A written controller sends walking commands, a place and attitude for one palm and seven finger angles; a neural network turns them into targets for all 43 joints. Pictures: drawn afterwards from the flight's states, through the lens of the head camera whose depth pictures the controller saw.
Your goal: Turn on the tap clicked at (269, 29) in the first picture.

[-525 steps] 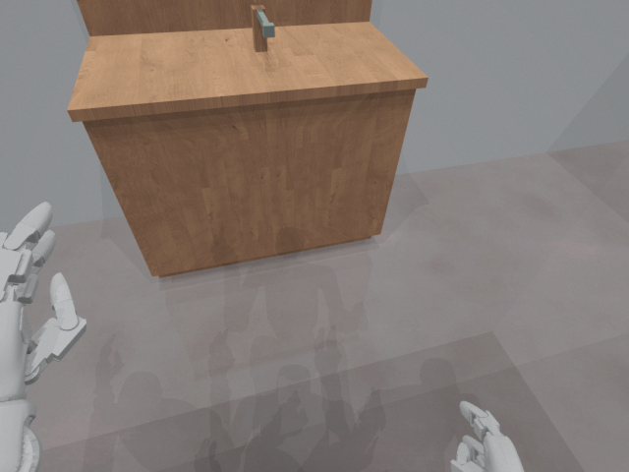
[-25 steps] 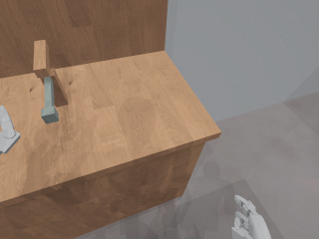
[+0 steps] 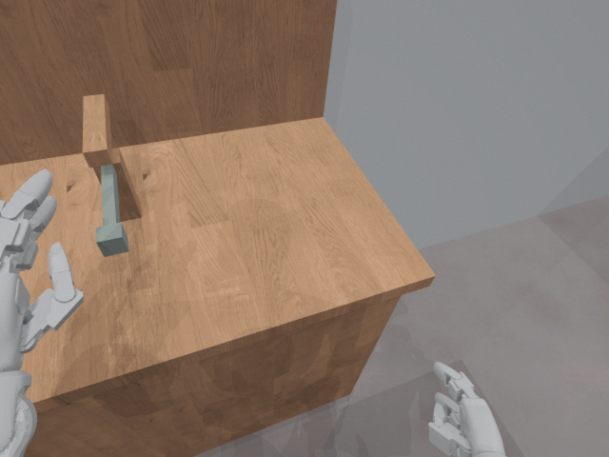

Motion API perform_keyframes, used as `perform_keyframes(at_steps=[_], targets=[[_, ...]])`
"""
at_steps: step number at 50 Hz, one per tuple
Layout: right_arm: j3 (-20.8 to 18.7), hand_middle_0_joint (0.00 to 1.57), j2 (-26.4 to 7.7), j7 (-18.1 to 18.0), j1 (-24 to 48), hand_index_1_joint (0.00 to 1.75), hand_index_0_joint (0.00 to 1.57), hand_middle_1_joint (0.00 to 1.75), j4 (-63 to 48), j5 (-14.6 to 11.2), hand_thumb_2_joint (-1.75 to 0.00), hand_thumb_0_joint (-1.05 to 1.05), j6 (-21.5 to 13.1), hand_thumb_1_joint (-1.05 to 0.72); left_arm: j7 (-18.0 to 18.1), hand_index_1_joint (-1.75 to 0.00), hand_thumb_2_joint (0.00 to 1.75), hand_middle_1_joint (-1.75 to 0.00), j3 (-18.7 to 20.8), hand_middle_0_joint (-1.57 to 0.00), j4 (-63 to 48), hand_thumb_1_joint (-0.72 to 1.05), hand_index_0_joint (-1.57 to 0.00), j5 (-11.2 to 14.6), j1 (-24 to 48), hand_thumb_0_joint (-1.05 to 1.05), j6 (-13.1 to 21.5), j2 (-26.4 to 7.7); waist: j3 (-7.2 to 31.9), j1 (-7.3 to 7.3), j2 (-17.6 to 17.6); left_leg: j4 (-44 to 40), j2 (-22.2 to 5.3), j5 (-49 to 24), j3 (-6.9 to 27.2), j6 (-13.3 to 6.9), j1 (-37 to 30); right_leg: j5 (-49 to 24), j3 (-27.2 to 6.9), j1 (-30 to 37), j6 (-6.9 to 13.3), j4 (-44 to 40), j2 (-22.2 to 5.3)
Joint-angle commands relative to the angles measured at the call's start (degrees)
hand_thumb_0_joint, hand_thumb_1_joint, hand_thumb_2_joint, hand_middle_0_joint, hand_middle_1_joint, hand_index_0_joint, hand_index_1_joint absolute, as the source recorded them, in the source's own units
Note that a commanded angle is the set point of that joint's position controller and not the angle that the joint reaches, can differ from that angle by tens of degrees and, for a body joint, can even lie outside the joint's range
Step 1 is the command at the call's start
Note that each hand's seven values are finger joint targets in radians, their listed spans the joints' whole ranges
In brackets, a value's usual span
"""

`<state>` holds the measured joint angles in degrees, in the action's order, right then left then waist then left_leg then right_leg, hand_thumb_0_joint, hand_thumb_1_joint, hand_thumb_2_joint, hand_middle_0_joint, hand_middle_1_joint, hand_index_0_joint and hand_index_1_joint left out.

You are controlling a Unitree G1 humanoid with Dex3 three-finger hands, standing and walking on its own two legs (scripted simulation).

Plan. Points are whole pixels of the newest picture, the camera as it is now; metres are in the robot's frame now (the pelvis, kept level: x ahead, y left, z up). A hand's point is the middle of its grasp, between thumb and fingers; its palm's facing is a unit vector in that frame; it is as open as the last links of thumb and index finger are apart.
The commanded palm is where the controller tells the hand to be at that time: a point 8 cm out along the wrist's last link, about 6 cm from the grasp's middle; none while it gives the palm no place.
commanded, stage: come to a stop and stand still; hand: left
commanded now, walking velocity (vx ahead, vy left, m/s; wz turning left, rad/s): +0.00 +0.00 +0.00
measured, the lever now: (112, 239) +0.32 +0.27 +0.11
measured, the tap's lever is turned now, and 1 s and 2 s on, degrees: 0 0 0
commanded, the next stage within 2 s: look again from close up in 0.12 s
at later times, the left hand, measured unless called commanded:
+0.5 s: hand (75, 305) +0.22 +0.25 +0.15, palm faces +0.39 -0.85 -0.35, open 7.4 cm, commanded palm +0.16 +0.28 +0.17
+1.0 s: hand (116, 303) +0.22 +0.21 +0.15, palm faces +0.36 -0.86 -0.36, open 7.4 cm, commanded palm +0.16 +0.24 +0.17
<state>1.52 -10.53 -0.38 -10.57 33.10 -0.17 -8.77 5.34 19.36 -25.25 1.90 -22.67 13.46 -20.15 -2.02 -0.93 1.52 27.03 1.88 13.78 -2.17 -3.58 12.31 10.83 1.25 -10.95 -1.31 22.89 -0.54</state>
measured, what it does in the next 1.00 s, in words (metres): stands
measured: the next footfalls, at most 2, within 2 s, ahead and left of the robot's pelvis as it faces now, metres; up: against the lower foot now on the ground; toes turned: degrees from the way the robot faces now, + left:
none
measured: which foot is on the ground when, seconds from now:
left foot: down 0.00-1.00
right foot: down 0.00-1.00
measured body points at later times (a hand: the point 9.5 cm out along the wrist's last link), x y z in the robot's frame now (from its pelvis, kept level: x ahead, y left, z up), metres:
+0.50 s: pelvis +0.00 +0.00 +0.00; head +0.02 +0.01 +0.45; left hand +0.19 +0.29 +0.17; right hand +0.18 -0.22 -0.07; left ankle +0.01 +0.07 -0.74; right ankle +0.02 -0.14 -0.74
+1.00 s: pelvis +0.00 -0.04 +0.00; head +0.03 -0.02 +0.45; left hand +0.19 +0.25 +0.17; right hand +0.18 -0.25 -0.08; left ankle +0.01 +0.07 -0.74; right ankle +0.02 -0.14 -0.74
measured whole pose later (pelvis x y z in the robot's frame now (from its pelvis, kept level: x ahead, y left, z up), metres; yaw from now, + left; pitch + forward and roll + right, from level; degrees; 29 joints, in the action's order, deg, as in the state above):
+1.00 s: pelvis +0.00 -0.04 +0.00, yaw +0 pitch +0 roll -1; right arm 0.7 -9.9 -0.6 -10.7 31.8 -0.7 -5.0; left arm 5.4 19.9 -27.8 3.9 -24.2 9.1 -20.7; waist -4.5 -1.3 1.4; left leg 26.0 -0.3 12.8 -0.7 -0.8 12.9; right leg 11.0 2.6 -12.0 1.4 23.2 1.6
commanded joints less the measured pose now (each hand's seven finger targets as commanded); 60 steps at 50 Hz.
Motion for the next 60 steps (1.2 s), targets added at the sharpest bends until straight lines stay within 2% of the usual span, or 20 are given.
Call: perform_keyframes(at_steps=[1,5,9,11,15,16,20,21,30,31,37,40,41,45,46,50,51,55,56,60], targets=[[-3.1,0.2,-7.7,-1.0,4.1,0.3,0.2,0.3,-9.1,-0.5,-0.9,0.0,-1.2,-0.9,0.8,-0.3,0.9,-0.3,7.3,-0.2,-11.0,0.9,-0.2,0.9,2.5,0.0,2.6,-9.1,7.2,-0.13,-4.9,-6.9,-5.8,-13.6,5.7,4.2,1.2,-9.5,-0.7,5.7,2.1,-0.1,-1.2],[-3.0,0.2,-7.5,-1.4,5.3,0.3,0.2,0.3,-9.9,-0.7,-0.9,0.0,-1.4,-0.9,1.2,-0.3,0.9,-0.3,8.5,-0.2,-17.4,0.9,-0.2,0.9,4.7,0.0,3.0,-11.5,9.4,-0.37,-7.2,-6.1,-5.7,-15.2,5.5,4.1,-0.9,-11.1,-0.8,6.8,2.0,0.5,-1.5],[-3.6,0.2,-7.9,-1.3,4.0,0.3,0.2,0.3,-9.6,-0.5,-0.9,0.0,-1.7,-0.9,1.4,-0.3,0.9,-0.3,6.5,-0.2,-17.5,0.9,-0.2,0.9,3.3,0.0,2.9,-9.7,10.5,-0.42,-7.0,-5.5,-6.0,-15.2,5.9,3.9,-1.8,-11.6,-1.4,7.4,2.2,0.3,-1.9],[-3.4,0.2,-8.1,-1.3,3.9,0.3,0.2,0.3,-8.9,-0.3,-0.9,0.0,-1.5,-0.9,1.6,-0.3,0.9,-0.3,5.7,-0.2,-15.5,0.9,-0.2,0.9,2.4,0.0,2.5,-8.4,9.7,-0.25,-7.2,-5.9,-5.7,-15.1,5.9,4.1,-1.6,-10.9,-1.0,6.5,2.2,0.1,-1.6],[-3.5,0.2,-8.0,-1.5,4.4,0.3,0.2,0.3,-8.7,-0.7,-0.9,0.0,-1.0,-0.9,1.9,-0.3,0.9,-0.3,7.3,-0.2,-12.7,0.9,-0.2,0.7,1.7,0.0,1.7,-9.5,7.8,-0.34,-5.2,-6.8,-5.8,-10.4,6.1,4.0,-0.2,-9.0,-1.6,6.1,2.1,-1.1,-1.9],[-3.5,0.2,-8.2,-1.4,3.7,0.3,0.2,0.3,-8.5,-0.4,-0.9,0.0,-0.6,-0.9,1.7,-0.3,0.9,-0.3,5.7,-0.2,-10.9,0.9,-0.2,0.9,1.6,0.0,1.7,-7.8,6.9,-0.12,-4.3,-7.3,-5.7,-9.2,6.3,3.8,1.1,-8.2,-1.3,6.0,2.1,-1.6,-1.7],[-3.5,0.2,-8.0,-1.7,5.1,0.3,0.2,0.3,-8.9,-0.9,-0.9,0.0,-0.5,-0.9,1.9,-0.3,0.9,-0.3,7.2,-0.2,-11.8,0.9,-0.2,0.8,2.4,0.0,1.4,-9.8,6.2,-0.26,-3.8,-8.0,-5.5,-5.4,6.4,3.4,1.4,-6.7,-2.0,5.7,2.0,-2.4,-2.0],[-3.3,0.2,-8.1,-1.7,4.5,0.3,0.2,0.3,-8.8,-0.5,-0.9,0.0,-0.3,-0.9,1.6,-0.3,0.9,-0.3,5.2,-0.2,-10.8,0.9,-0.2,1.0,2.7,0.0,1.4,-7.9,6.0,-0.11,-3.0,-8.3,-5.3,-4.2,6.4,3.2,2.2,-5.5,-1.7,5.8,2.0,-2.7,-1.8],[-3.5,0.2,-8.0,-1.9,5.3,0.3,0.2,0.3,-9.0,-0.8,-0.9,0.0,-1.0,-0.9,2.2,-0.3,0.9,-0.3,8.4,-0.2,-15.8,0.9,-0.2,0.9,1.9,0.0,1.8,-11.5,8.4,-0.42,-6.6,-7.3,-5.3,-7.6,6.4,3.1,0.9,-8.4,-2.0,7.6,2.1,-1.6,-2.1],[-3.3,0.2,-7.7,-1.9,4.6,0.3,0.2,0.3,-8.8,-0.5,-0.9,0.0,-0.7,-0.9,1.9,-0.3,0.9,-0.3,6.4,-0.2,-14.3,0.9,-0.2,1.2,1.2,0.0,1.7,-9.1,7.7,-0.29,-5.2,-8.0,-5.3,-7.4,6.6,3.2,1.0,-7.6,-1.5,7.0,2.0,-2.1,-1.7],[-4.1,0.2,-7.9,-1.6,3.9,0.3,0.2,0.3,-9.2,-0.9,-0.9,0.0,0.2,-0.9,1.3,-0.3,0.9,-0.3,6.6,-0.2,-13.0,0.9,-0.2,1.7,2.8,0.0,0.9,-9.3,6.3,-0.05,-6.4,-9.8,-8.1,-11.0,8.1,4.7,0.0,-5.4,-0.6,5.1,1.5,-0.3,-0.1],[-4.0,0.2,-7.5,-1.4,4.8,0.3,0.2,0.3,-9.4,-1.1,-0.9,0.0,0.4,-0.9,1.4,-0.3,0.9,-0.3,7.1,-0.2,-13.5,0.9,-0.2,1.6,3.1,0.0,0.4,-9.9,6.5,-0.05,-6.3,-9.2,-8.8,-12.1,7.8,4.6,-0.5,-5.2,-0.4,4.5,1.3,-0.2,0.0],[-4.0,0.2,-7.8,-1.3,4.3,0.3,0.2,0.3,-9.4,-0.8,-0.9,0.0,0.8,-0.9,1.1,-0.3,0.9,-0.3,5.6,-0.2,-12.4,0.9,-0.2,1.9,2.7,0.0,0.2,-8.4,6.6,0.03,-5.9,-9.4,-8.9,-10.8,7.7,4.1,0.6,-4.7,-0.2,4.8,1.2,-0.1,0.1],[-4.3,0.2,-7.5,-0.9,5.0,0.3,0.2,0.3,-10.2,-1.2,-0.9,0.0,0.7,-0.9,1.2,-0.3,0.9,-0.3,7.4,-0.2,-16.4,0.9,-0.2,1.7,3.3,0.0,0.1,-10.7,7.3,-0.04,-7.7,-8.6,-9.4,-7.6,7.5,3.4,0.6,-4.1,-0.8,4.6,1.5,0.0,-0.2],[-4.1,0.2,-7.6,-0.9,4.6,0.3,0.2,0.3,-10.1,-0.8,-0.9,0.0,1.0,-0.9,1.1,-0.3,0.9,-0.3,6.3,-0.2,-15.4,0.9,-0.2,2.1,2.6,0.0,-0.1,-9.3,7.3,0.03,-7.1,-8.7,-9.3,-6.4,7.6,3.0,2.0,-3.9,-0.6,5.2,1.4,-0.2,-0.2],[-4.6,0.2,-7.4,-0.9,4.7,0.3,0.2,0.3,-10.3,-1.1,-0.9,0.0,0.8,-0.9,1.4,-0.3,0.9,-0.3,9.0,-0.2,-17.9,0.9,-0.2,2.3,1.6,0.0,-0.2,-12.0,9.1,0.0,-6.4,-5.6,-9.2,-7.9,6.6,2.7,0.0,-6.3,-1.7,4.4,1.9,-0.8,-0.9],[-4.4,0.2,-7.5,-1.0,4.2,0.3,0.2,0.3,-10.3,-0.7,-0.9,0.0,1.1,-0.9,1.1,-0.3,0.9,-0.3,7.9,-0.2,-16.9,0.9,-0.2,2.6,0.8,0.0,-0.4,-10.6,8.9,0.1,-5.9,-5.0,-9.0,-7.5,6.1,2.5,0.8,-6.3,-1.7,4.3,1.8,-1.2,-1.0],[-5.0,0.2,-7.5,-1.3,4.1,0.3,0.2,0.3,-10.1,-0.9,-0.9,0.0,1.0,-0.9,1.0,-0.3,0.9,-0.3,9.3,-0.2,-16.3,0.9,-0.2,3.1,-0.8,0.0,-1.1,-11.5,8.7,0.31,-4.6,-1.9,-8.6,-6.6,5.1,2.5,-0.3,-7.6,-3.9,2.1,2.8,-2.0,-2.3],[-4.7,0.2,-7.7,-1.3,3.6,0.3,0.2,0.3,-9.9,-0.6,-0.9,0.0,1.3,-0.9,0.9,-0.3,0.9,-0.3,7.8,-0.2,-14.9,0.9,-0.2,3.2,-1.5,0.0,-1.3,-9.9,9.1,0.51,-3.8,-1.4,-7.8,-5.6,4.6,2.4,0.1,-7.3,-4.2,2.4,2.8,-2.5,-2.6],[-4.1,0.2,-7.5,-1.7,4.8,0.3,0.2,0.3,-9.3,-1.4,-0.9,0.0,1.6,-0.9,2.3,-0.3,0.9,-0.3,8.2,-0.2,-13.6,0.9,-0.2,3.0,-3.5,0.0,-2.1,-10.2,8.3,0.33,-2.0,3.3,-4.3,-2.1,3.3,2.4,0.9,-4.4,-10.4,1.8,3.5,-7.5,-7.4]])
